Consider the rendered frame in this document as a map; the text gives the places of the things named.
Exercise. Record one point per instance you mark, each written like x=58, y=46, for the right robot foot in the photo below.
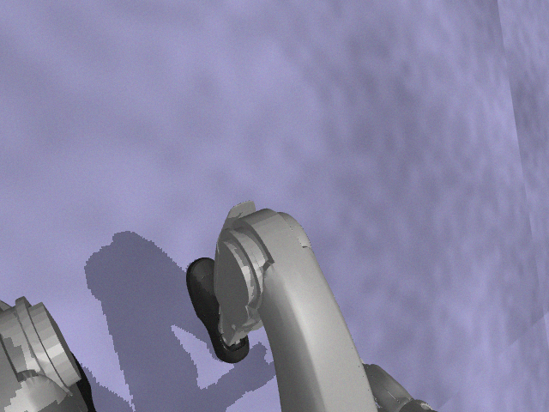
x=200, y=284

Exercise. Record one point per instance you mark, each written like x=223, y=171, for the right robot hand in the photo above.
x=387, y=392

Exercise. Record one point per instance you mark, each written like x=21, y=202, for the left robot foot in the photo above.
x=85, y=388

